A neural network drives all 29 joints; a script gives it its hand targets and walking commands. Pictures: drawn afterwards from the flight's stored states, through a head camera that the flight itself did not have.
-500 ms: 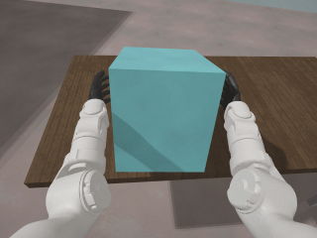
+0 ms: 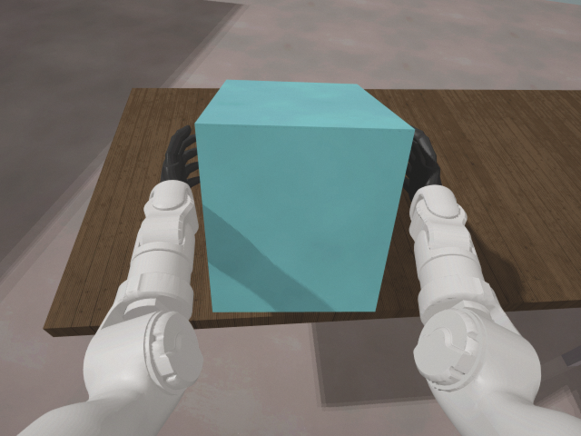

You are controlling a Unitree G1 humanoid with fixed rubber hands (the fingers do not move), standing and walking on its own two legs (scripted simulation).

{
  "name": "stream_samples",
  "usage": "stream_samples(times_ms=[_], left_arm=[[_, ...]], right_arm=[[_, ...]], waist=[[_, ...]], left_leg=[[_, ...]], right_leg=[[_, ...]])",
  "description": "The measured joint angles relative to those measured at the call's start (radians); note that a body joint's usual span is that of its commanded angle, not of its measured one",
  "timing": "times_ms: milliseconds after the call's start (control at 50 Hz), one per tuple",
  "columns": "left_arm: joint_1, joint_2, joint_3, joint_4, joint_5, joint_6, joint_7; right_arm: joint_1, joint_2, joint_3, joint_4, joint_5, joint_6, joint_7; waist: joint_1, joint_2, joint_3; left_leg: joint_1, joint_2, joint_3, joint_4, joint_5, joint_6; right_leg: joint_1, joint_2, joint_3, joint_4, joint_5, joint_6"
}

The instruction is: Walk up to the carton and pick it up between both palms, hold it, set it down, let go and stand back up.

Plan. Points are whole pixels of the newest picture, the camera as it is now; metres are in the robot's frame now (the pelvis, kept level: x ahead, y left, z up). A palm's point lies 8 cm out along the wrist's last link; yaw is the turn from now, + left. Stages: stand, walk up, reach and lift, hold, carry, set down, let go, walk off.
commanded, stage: set down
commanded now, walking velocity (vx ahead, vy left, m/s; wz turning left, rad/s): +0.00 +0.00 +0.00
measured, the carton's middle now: (293, 184) +0.52 +0.04 +0.04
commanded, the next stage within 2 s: none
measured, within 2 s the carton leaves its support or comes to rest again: rests again in 1.86 s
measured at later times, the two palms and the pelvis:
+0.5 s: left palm (176, 187) +0.43 +0.20 +0.11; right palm (422, 188) +0.45 -0.14 +0.13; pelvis +0.00 +0.00 +0.00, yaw +0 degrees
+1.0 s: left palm (175, 192) +0.42 +0.20 +0.11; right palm (422, 193) +0.44 -0.14 +0.13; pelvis -0.01 +0.00 +0.00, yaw +0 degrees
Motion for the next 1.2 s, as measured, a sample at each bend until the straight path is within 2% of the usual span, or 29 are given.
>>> stream_samples(times_ms=[520, 1200], left_arm=[[0.0, -0.022, 0.054, 0.001, 0.054, -0.041, -0.01], [0.0, -0.034, 0.086, 0.002, 0.078, -0.078, -0.026]], right_arm=[[0.001, 0.02, -0.03, -0.038, -0.039, 0.025, 0.004], [0.015, 0.034, -0.047, -0.082, -0.056, 0.031, 0.026]], waist=[[0.0, 0.0, 0.011], [0.0, -0.002, 0.03]], left_leg=[[0.0, 0.0, 0.003, -0.001, 0.005, 0.0], [0.0, 0.0, 0.006, -0.001, 0.012, 0.0]], right_leg=[[-0.002, -0.001, 0.0, 0.0, 0.007, 0.001], [-0.003, -0.003, 0.0, 0.0, 0.015, 0.003]])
